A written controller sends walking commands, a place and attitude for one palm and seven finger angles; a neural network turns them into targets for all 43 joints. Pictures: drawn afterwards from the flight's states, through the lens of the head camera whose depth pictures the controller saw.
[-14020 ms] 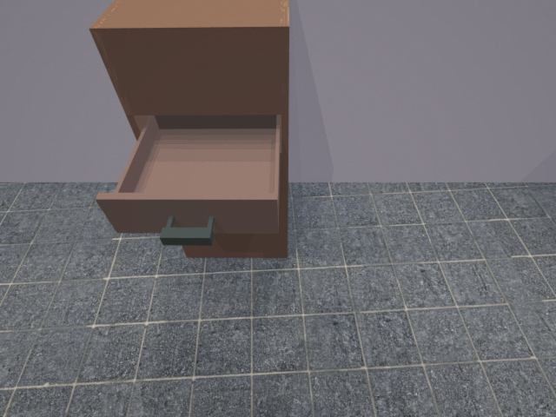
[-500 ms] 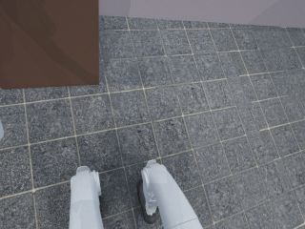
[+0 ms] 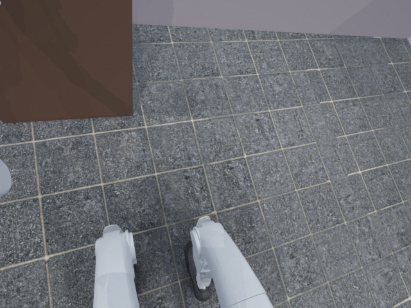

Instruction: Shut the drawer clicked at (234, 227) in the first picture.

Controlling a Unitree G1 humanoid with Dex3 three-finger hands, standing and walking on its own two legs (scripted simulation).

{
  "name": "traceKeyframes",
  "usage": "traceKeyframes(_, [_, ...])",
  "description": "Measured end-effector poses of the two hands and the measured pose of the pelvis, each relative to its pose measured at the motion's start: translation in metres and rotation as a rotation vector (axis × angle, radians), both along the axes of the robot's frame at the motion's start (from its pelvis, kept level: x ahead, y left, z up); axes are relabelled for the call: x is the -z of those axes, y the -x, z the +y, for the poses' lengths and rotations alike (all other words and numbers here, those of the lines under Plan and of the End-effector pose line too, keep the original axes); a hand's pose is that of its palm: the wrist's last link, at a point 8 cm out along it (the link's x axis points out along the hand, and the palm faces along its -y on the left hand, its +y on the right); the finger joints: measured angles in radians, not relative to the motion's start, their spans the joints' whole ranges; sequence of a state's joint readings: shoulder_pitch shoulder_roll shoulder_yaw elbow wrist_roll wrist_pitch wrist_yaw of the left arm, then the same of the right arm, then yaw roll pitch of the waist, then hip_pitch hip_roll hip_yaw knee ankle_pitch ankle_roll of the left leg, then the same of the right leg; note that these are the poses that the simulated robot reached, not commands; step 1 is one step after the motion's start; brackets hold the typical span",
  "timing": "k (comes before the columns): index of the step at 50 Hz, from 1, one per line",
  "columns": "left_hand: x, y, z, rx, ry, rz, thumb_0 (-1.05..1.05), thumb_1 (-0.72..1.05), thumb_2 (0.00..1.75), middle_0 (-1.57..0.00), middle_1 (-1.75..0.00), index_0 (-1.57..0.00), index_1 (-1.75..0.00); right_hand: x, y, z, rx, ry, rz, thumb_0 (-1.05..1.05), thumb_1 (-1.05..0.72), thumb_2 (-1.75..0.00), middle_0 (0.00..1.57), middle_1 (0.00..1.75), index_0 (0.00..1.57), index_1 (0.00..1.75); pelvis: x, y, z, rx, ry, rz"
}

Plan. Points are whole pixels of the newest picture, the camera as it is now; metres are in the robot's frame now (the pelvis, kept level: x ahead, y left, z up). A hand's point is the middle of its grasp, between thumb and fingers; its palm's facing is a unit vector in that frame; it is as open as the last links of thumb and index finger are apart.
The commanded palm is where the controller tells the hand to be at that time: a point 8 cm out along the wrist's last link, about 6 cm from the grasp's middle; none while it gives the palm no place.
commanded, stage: pull the fist back off the drawer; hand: left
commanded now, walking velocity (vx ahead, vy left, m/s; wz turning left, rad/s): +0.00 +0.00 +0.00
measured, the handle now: out of the picture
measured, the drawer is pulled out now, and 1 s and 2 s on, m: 0.00 0.00 0.00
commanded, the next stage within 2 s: draw the hand back to the body in 0.30 s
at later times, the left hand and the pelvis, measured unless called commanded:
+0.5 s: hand out of the picture +0.57 +0.23 +0.10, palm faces +0.08 -1.00 -0.06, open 3.3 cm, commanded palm +0.52 +0.26 +0.11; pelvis +0.04 -0.01 +0.04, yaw +2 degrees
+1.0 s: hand out of the picture +0.40 +0.24 +0.21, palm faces +0.18 -0.97 -0.18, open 3.3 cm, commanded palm +0.35 +0.28 +0.23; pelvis +0.08 -0.01 +0.14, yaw +6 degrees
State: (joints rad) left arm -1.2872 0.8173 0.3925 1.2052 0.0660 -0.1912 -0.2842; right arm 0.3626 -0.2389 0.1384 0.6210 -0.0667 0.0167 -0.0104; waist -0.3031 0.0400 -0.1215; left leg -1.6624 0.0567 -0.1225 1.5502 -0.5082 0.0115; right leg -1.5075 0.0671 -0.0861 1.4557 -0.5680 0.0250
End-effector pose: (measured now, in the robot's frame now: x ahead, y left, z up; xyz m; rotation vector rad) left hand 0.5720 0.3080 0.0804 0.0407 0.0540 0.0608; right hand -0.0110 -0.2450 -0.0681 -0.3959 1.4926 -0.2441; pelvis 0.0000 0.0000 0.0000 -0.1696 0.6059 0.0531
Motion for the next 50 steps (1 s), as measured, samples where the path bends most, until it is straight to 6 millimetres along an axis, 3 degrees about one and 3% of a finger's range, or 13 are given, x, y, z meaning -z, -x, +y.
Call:
traceKeyframes(10, [-0.001, 0.01, -0.011, -0.019, 0.011, -0.007, 0.02, 0.77, 0.87, -1.4, -1.6, -1.4, -1.6, -0.005, -0.013, 0.003, 0.034, -0.06, -0.014, 0.0, -0.9, -0.9, 0.21, 0.3, 0.2, 0.3, -0.016, -0.013, -0.001, 0.012, -0.022, -0.016])
traceKeyframes(24, [-0.016, 0.021, -0.021, -0.019, -0.011, -0.043, 0.02, 0.89, 0.89, -1.4, -1.6, -1.4, -1.6, -0.009, -0.067, -0.018, 0.004, -0.084, -0.07, 0.0, -0.9, -0.9, 0.2, 0.3, 0.2, 0.3, -0.034, -0.037, -0.008, 0.008, -0.055, -0.039])
traceKeyframes(31, [-0.038, 0.074, -0.024, -0.007, -0.033, -0.003, 0.02, 0.9, 0.9, -1.4, -1.6, -1.39, -1.6, -0.032, -0.112, -0.015, 0.01, -0.147, -0.171, 0.01, -0.9, -0.9, 0.2, 0.3, 0.2, 0.3, -0.068, -0.053, -0.011, 0.007, -0.088, -0.104])
traceKeyframes(40, [-0.101, 0.142, -0.019, -0.053, -0.019, -0.055, 0.02, 0.9, 0.9, -1.4, -1.6, -1.4, -1.6, -0.081, -0.195, -0.011, -0.107, -0.172, -0.409, 0.01, -0.9, -0.9, 0.2, 0.3, 0.2, 0.3, -0.112, -0.072, -0.015, -0.04, -0.117, -0.244])
traceKeyframes(46, [-0.123, 0.177, -0.022, -0.019, -0.002, -0.053, 0.02, 0.9, 0.9, -1.4, -1.6, -1.4, -1.6, -0.112, -0.238, -0.009, -0.157, -0.18, -0.567, 0.01, -0.9, -0.9, 0.2, 0.3, 0.2, 0.3, -0.128, -0.076, -0.015, -0.054, -0.133, -0.328])
traceKeyframes(50, [-0.138, 0.205, -0.022, -0.12, -0.138, 0.024, 0.02, 0.9, 0.9, -1.4, -1.6, -1.4, -1.6, -0.131, -0.257, -0.002, -0.153, -0.183, -0.633, 0.01, -0.9, -0.9, 0.2, 0.3, 0.2, 0.3, -0.142, -0.078, -0.014, -0.046, -0.154, -0.388])
